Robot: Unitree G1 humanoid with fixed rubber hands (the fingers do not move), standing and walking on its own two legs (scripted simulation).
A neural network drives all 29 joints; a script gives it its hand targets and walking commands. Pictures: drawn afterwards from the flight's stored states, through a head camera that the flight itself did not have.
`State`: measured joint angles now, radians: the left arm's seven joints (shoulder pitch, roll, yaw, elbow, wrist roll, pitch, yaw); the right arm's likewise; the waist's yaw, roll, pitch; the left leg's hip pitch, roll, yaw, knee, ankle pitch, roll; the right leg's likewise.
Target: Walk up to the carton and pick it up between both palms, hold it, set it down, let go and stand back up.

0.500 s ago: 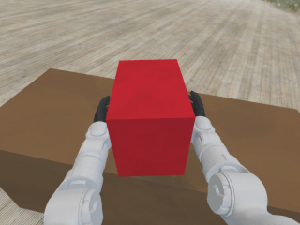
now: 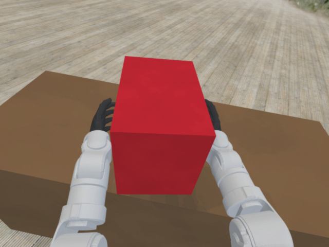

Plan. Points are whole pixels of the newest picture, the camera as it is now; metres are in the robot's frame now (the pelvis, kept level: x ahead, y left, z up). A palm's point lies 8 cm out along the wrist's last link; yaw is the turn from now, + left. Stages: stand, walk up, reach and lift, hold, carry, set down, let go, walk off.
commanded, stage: reach and lift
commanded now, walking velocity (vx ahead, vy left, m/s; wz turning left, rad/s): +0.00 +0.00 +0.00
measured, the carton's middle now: (157, 123) +0.41 +0.00 +0.13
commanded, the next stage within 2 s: hold in 0.78 s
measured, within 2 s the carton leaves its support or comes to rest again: neither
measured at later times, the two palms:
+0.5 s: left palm (100, 126) +0.36 +0.13 +0.15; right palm (216, 130) +0.36 -0.14 +0.15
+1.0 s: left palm (93, 125) +0.35 +0.14 +0.17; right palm (214, 126) +0.36 -0.13 +0.17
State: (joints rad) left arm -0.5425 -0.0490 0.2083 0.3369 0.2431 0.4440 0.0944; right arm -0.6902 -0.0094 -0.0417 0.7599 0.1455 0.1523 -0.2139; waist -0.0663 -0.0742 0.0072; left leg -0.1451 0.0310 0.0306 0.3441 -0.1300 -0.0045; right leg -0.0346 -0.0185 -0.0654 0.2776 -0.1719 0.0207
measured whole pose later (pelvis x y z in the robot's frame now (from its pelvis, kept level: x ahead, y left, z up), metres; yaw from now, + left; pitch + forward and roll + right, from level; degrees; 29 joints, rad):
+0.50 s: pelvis -0.01 +0.00 +0.00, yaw +0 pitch -5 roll -1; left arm -0.57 -0.06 0.22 0.24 0.27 0.55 0.06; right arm -0.67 0.00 -0.05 0.64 0.14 0.25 -0.22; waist -0.08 -0.06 0.02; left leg -0.13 0.03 0.02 0.34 -0.12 -0.01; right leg -0.03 -0.02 -0.07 0.29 -0.17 0.02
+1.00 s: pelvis -0.01 +0.00 +0.00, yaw +1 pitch -7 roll -1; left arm -0.54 -0.05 0.20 0.15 0.28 0.61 0.05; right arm -0.67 -0.01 -0.01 0.59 0.19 0.28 -0.24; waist -0.09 -0.07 0.03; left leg -0.10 0.03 0.01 0.36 -0.13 0.00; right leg 0.02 -0.02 -0.08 0.28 -0.17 0.02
